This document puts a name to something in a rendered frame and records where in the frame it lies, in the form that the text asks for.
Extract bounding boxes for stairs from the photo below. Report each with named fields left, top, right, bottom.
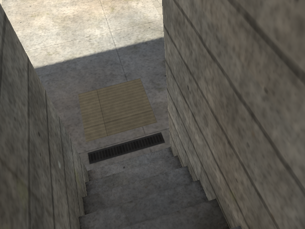
left=79, top=147, right=242, bottom=229

